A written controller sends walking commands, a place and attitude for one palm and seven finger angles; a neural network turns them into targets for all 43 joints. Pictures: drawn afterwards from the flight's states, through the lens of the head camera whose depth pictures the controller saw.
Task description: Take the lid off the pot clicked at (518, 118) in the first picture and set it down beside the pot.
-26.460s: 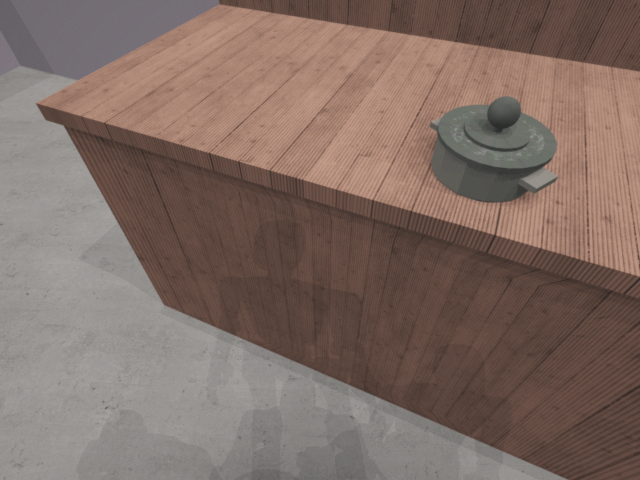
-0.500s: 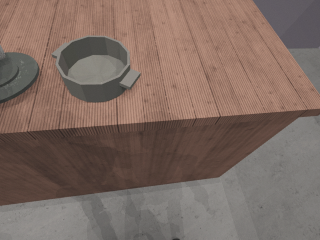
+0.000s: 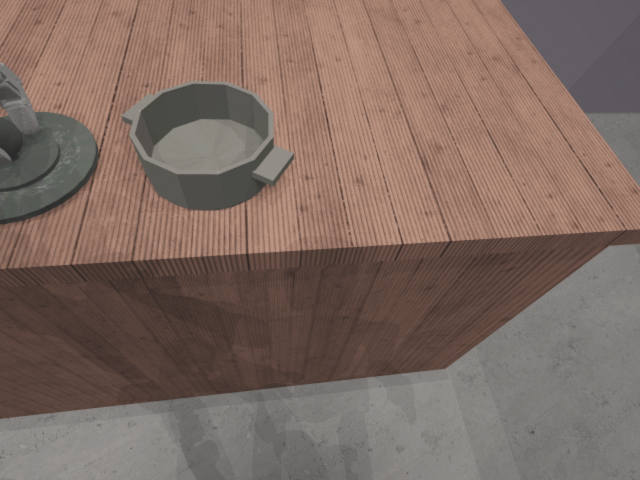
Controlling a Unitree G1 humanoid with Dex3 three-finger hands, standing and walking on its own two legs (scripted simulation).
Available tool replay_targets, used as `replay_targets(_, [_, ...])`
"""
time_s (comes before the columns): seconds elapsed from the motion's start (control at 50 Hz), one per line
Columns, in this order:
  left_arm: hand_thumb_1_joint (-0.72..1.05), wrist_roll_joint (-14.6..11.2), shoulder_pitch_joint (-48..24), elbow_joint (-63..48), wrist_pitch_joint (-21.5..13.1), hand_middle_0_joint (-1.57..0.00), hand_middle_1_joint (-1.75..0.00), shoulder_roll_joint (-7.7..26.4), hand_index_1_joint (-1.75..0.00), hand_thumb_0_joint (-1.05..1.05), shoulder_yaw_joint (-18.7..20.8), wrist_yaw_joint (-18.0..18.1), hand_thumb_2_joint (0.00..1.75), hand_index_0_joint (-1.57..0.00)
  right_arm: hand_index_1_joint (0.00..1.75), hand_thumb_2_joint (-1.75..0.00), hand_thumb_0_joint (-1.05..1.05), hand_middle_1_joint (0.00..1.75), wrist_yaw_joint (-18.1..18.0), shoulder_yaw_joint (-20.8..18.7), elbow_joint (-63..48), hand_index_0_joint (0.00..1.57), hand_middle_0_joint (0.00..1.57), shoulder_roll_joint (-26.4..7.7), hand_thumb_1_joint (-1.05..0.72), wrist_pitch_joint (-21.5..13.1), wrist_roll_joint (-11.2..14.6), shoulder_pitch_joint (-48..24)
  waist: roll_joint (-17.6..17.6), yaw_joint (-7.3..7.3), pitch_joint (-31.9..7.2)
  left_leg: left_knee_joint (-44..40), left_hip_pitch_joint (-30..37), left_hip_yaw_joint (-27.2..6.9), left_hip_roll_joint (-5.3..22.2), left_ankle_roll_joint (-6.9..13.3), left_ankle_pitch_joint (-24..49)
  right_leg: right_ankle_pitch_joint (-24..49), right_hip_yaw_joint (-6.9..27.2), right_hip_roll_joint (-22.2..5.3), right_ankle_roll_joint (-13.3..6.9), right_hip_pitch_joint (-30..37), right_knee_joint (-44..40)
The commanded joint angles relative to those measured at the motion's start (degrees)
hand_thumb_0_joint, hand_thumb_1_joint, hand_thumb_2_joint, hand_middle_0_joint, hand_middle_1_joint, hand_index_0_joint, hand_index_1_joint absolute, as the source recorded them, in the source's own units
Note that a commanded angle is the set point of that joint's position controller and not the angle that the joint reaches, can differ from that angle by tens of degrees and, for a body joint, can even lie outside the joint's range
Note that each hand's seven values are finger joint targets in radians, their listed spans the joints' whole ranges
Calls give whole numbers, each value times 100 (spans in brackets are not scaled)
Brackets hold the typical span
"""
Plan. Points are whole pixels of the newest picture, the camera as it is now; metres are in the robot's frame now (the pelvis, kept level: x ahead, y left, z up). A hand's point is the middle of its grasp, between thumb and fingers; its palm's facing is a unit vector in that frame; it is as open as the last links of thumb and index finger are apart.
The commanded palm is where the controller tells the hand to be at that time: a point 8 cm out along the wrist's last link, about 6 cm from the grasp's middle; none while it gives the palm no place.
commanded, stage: open the fingers wide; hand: left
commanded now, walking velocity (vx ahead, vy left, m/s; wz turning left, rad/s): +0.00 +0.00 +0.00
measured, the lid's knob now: out of the picture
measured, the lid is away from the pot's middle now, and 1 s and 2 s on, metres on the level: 0.23 0.24 0.24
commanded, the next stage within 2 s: raise the empty hand in 0.84 s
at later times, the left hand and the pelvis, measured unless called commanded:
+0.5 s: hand out of the picture +0.45 +0.33 +0.17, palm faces -0.40 -0.11 -0.91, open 9.1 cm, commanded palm +0.49 +0.33 +0.23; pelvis -0.02 +0.01 +0.00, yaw +1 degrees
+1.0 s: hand out of the picture +0.47 +0.33 +0.17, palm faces -0.36 -0.13 -0.92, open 11.0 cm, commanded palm +0.49 +0.33 +0.23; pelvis -0.01 +0.01 +0.00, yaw +0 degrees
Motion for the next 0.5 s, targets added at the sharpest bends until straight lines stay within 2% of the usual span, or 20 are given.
replay_targets(0.0, [43, 8, -2875, -1355, -125, -66, -103, 1828, -103, 0, 323, 293, 81, -68, 30, -90, 0, 30, -119, -386, -311, 20, 20, -1205, -90, 37, -21, 615, 1159, 108, -2317, 31, 2443, -163, -164, 46, 3779, 1896, -417, 470, -413, 23, -37])
replay_targets(0.02, [41, -46, -2886, -1499, -170, -65, -102, 1586, -102, 0, 135, 263, 81, -67, 30, -90, 0, 30, -114, -377, -320, 20, 20, -1192, -90, 44, 16, 563, 1222, 118, -2359, 36, 2602, -174, -133, 6, 3994, 1874, -453, 475, -427, -39, -9])
replay_targets(0.04, [39, -39, -3103, -1604, -154, -64, -101, 1592, -101, 0, 127, 276, 81, -66, 30, -90, 0, 30, -101, -399, -300, 20, 20, -1208, -90, 73, -9, 548, 1371, 89, -2452, 60, 2709, -221, -109, -4, 3895, 1747, -425, 464, -414, -174, -35])
replay_targets(0.06, [38, -44, -3106, -1576, -159, -62, -100, 1533, -100, 0, 104, 270, 80, -65, 30, -90, 0, 30, -103, -405, -315, 20, 20, -1199, -90, 60, -26, 558, 1231, 75, -2464, 60, 2734, -245, -109, 19, 3789, 1691, -441, 482, -418, -197, -51])
replay_targets(0.1, [34, -110, -2871, -1038, -133, -60, -98, 1443, -98, 0, 14, 229, 80, -62, 30, -90, 0, 30, -140, -356, -281, 20, 20, -1217, -90, 63, 8, 529, 790, 7, -2091, -7, 2267, -178, -164, 65, 3093, 1537, -442, 461, -411, -178, -80])
replay_targets(0.12, [32, -208, -2953, -1293, -192, -59, -97, 1418, -97, 0, 4, 193, 80, -61, 30, -90, 0, 30, -160, -343, -276, 20, 20, -1236, -90, 61, 47, 483, 838, 54, -2197, -62, 2371, -163, -139, 56, 3191, 1593, -453, 443, -424, -87, -54])
replay_targets(0.14, [30, -176, -3171, -1406, -185, -58, -96, 1560, -96, 0, 76, 213, 80, -60, 30, -90, 0, 30, -157, -368, -286, 20, 20, -1255, -90, 70, 14, 477, 890, 50, -2408, -45, 2417, -185, -159, 66, 3032, 1533, -411, 439, -406, -77, -63])
replay_targets(0.16, [28, -162, -3367, -1560, -193, -57, -95, 1482, -95, 0, -9, 227, 79, -59, 30, -90, 0, 30, -166, -382, -284, 20, 20, -1239, -90, 67, 6, 476, 1039, 30, -2540, -40, 2567, -204, -152, 66, 3130, 1556, -416, 434, -425, -125, -72])
replay_targets(0.22, [22, -231, -3204, -1390, -194, -54, -92, 1006, -92, 0, -326, 192, 79, -56, 30, -90, 0, 30, -175, -353, -228, 20, 20, -1207, -90, 24, 43, 445, 1015, 39, -2351, -71, 2693, -267, -112, 10, 3248, 1367, -490, 464, -450, -343, -84])
replay_targets(0.24, [20, -207, -3311, -1422, -185, -54, -91, 1148, -91, 0, -206, 207, 79, -55, 30, -90, 0, 30, -160, -364, -208, 20, 20, -1242, -90, 34, 19, 431, 1052, 43, -2365, -68, 2677, -301, -103, 3, 3108, 1267, -473, 466, -443, -409, -92])
replay_targets(0.26, [18, -209, -3198, -1184, -156, -53, -90, 897, -90, 0, -379, 190, 79, -54, 30, -90, 0, 30, -158, -360, -206, 20, 20, -1212, -90, 26, 19, 436, 994, 8, -2190, -78, 2586, -292, -134, 16, 2949, 1196, -479, 472, -457, -487, -111])
replay_targets(0.28, [16, -233, -2999, -912, -138, -52, -89, 860, -89, 0, -375, 181, 79, -53, 30, -90, 0, 30, -155, -345, -184, 20, 20, -1214, -90, 27, 28, 450, 761, 4, -1956, -119, 2348, -265, -156, 29, 2661, 1139, -488, 465, -455, -453, -119])
replay_targets(0.3, [14, -249, -2816, -674, -120, -51, -88, 926, -88, 0, -322, 181, 79, -52, 30, -90, 0, 30, -163, -316, -195, 20, 20, -1231, -90, 26, 46, 437, 497, -2, -1780, -173, 2076, -223, -175, 51, 2324, 1110, -481, 452, -452, -354, -111])
replay_targets(0.32, [12, -285, -2722, -638, -139, -50, -86, 904, -86, 0, -349, 176, 79, -51, 30, -90, 0, 30, -187, -266, -205, 20, 20, -1249, -90, 21, 78, 384, 458, 59, -1762, -225, 1956, -165, -204, 56, 2248, 1153, -481, 437, -476, -187, -72])
replay_targets(0.34, [10, -198, -2959, -770, -123, -49, -85, 1230, -85, 0, -171, 219, 79, -50, 30, -90, 0, 30, -190, -283, -186, 20, 20, -1282, -90, 40, 54, 415, 422, 57, -1899, -235, 1882, -167, -206, 64, 2084, 1161, -437, 425, -459, -111, -72])
replay_targets(0.38, [6, -112, -3396, -1095, -93, -48, -82, 968, -82, 0, -437, 259, 79, -48, 30, -90, 0, 30, -174, -320, -192, 20, 20, -1242, -90, 48, 32, 431, 855, 31, -2053, -265, 2128, -217, -197, 39, 2136, 1063, -448, 427, -490, -260, -114])
replay_targets(0.4, [4, -107, -3394, -986, -71, -47, -81, 715, -81, 0, -620, 245, 80, -47, 30, -90, 0, 30, -161, -333, -186, 20, 20, -1223, -90, 29, 33, 456, 960, 3, -1918, -263, 2225, -281, -192, 19, 2184, 938, -470, 452, -503, -448, -145])
replay_targets(0.42, [2, -167, -3263, -1005, -101, -46, -79, 655, -79, 0, -615, 222, 80, -47, 30, -90, 0, 30, -170, -326, -156, 20, 20, -1234, -90, -7, 48, 469, 833, 40, -1956, -258, 2392, -299, -140, 8, 2440, 964, -502, 456, -499, -450, -120])
replay_targets(0.44, [0, -139, -3420, -1131, -105, -45, -78, 1001, -78, 0, -359, 238, 80, -46, 30, -90, 0, 30, -165, -351, -151, 20, 20, -1283, -90, 0, 17, 491, 826, 25, -2104, -240, 2391, -296, -130, 26, 2300, 945, -453, 455, -472, -421, -156])
replay_targets(0.48, [-4, -152, -3441, -1009, -127, -43, -76, 1192, -76, 0, -215, 254, 80, -44, 30, -90, 0, 30, -202, -347, -176, 20, 20, -1270, -90, -23, 9, 569, 640, -1, -2158, -247, 2184, -283, -220, 74, 2092, 1029, -426, 458, -476, -233, -146])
